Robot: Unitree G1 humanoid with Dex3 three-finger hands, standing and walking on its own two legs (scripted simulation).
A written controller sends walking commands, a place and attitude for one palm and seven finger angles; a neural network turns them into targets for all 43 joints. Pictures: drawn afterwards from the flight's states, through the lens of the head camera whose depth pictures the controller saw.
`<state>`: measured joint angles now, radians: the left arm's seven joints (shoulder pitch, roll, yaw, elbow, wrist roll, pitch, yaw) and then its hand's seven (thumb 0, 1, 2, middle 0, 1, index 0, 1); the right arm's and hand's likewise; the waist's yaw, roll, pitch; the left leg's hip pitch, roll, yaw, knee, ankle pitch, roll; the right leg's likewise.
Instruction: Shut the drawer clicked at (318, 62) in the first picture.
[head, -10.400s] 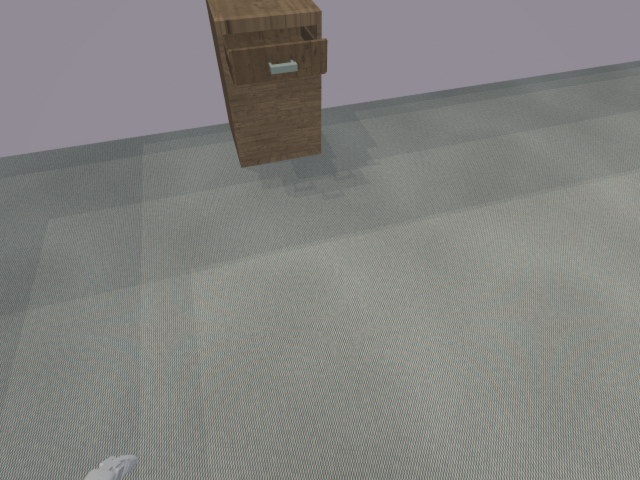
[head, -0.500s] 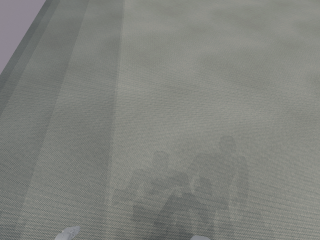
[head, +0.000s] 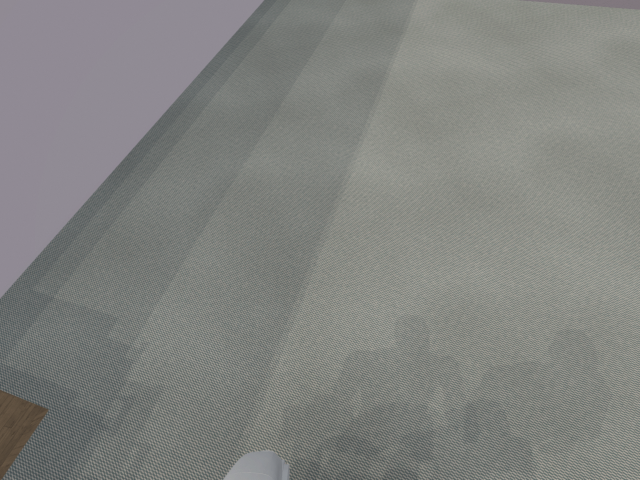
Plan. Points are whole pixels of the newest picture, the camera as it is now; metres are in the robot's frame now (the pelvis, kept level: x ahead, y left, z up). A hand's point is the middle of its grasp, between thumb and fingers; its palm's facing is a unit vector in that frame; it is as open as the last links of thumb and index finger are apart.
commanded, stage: turn to face it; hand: left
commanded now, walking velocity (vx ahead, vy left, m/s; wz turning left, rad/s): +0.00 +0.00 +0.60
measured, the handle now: out of the picture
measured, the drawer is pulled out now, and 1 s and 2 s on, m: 0.16 0.16 0.16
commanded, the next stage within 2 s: take the last steps up to it in 1.98 s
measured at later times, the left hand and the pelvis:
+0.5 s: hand out of the picture +0.07 +0.28 -0.16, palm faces +0.30 -0.92 -0.24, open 7.4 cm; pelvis +0.01 +0.04 +0.00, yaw +17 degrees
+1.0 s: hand out of the picture -0.03 +0.20 -0.15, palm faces +0.56 -0.78 -0.28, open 7.4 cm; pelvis +0.03 +0.00 +0.00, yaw +36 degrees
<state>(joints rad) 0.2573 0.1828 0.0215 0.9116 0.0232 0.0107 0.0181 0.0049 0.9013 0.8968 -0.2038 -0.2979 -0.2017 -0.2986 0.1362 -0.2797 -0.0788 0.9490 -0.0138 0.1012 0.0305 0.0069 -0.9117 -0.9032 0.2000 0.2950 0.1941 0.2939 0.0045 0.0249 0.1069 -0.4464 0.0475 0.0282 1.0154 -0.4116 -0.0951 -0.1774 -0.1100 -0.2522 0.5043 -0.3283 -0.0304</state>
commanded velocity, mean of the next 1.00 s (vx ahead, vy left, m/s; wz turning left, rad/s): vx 0.00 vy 0.00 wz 0.60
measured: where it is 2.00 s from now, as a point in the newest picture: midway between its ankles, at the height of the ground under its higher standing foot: outside the picture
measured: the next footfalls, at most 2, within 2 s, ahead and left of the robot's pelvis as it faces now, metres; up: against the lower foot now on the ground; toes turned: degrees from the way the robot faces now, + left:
left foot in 0.14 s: +0.02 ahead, +0.14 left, +0.00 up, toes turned +12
right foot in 0.66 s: +0.10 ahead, -0.08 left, +0.00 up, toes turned +21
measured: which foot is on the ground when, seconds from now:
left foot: up 0.00-0.12, down 0.14-0.66, up 0.68-1.00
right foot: down 0.00-0.14, up 0.16-0.64, down 0.66-1.00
